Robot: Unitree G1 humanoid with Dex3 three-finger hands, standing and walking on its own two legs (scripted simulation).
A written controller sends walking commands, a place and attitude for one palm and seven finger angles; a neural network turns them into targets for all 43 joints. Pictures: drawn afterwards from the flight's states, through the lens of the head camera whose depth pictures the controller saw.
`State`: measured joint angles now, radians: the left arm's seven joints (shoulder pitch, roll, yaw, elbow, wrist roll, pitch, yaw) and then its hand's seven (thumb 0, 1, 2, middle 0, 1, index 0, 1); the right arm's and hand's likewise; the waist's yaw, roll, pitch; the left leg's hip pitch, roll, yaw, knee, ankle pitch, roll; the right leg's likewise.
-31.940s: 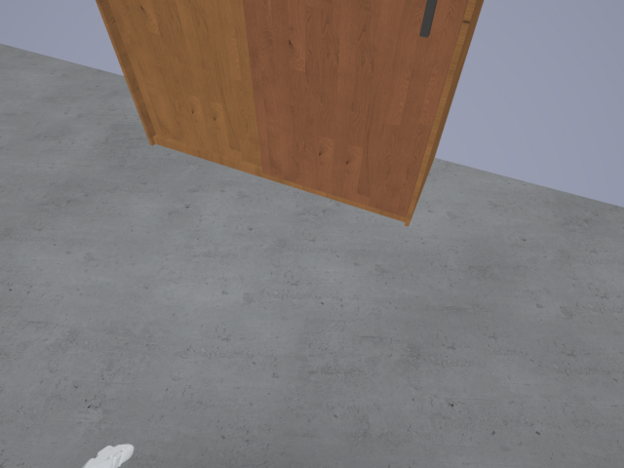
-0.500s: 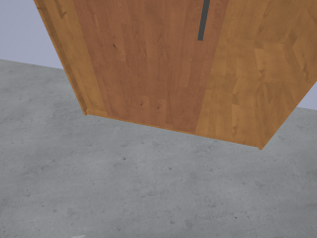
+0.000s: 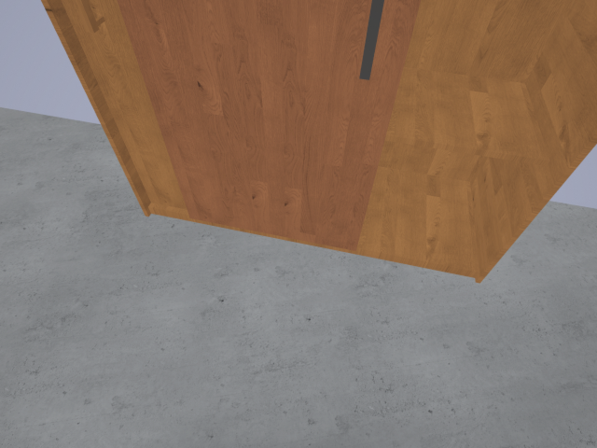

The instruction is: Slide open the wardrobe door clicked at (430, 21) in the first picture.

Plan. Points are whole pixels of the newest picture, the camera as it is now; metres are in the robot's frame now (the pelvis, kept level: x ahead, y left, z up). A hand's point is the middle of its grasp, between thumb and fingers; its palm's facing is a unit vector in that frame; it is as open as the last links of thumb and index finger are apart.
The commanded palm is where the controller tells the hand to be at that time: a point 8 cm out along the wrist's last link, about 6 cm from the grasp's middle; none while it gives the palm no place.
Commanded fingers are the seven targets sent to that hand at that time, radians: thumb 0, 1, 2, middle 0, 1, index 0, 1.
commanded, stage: let the arm hang, fingers relaxed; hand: right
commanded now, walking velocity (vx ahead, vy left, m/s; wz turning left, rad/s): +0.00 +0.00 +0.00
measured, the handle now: (376, 13) +0.90 -0.10 +0.17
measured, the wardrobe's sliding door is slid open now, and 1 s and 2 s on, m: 0.48 0.48 0.48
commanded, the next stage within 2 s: look to check the result in 0.30 s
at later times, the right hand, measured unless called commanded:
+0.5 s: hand out of the picture +0.03 -0.19 -0.18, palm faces -0.03 +0.97 -0.22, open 7.4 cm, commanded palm none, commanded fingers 0.00 -0.90 -0.90 0.20 0.30 0.20 0.30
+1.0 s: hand out of the picture +0.05 -0.20 -0.17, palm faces -0.03 +0.97 -0.24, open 7.4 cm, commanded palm none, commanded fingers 0.00 -0.90 -0.90 0.20 0.30 0.20 0.30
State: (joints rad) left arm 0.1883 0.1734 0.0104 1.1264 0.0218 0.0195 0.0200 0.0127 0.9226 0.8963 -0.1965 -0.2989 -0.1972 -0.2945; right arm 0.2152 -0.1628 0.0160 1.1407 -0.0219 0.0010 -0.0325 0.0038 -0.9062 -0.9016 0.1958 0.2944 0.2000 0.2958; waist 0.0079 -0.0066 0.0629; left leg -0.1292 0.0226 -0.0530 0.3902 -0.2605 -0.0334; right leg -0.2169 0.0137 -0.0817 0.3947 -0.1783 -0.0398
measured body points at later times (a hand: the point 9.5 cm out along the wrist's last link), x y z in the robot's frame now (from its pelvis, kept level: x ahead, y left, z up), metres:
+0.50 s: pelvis +0.02 -0.01 +0.00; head +0.04 -0.01 +0.45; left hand +0.03 +0.23 -0.16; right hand +0.03 -0.24 -0.16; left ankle -0.03 +0.14 -0.74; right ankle +0.02 -0.09 -0.74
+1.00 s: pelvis +0.02 +0.00 +0.00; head +0.05 +0.00 +0.45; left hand +0.06 +0.25 -0.15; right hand +0.05 -0.25 -0.15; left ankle -0.03 +0.14 -0.74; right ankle +0.02 -0.09 -0.74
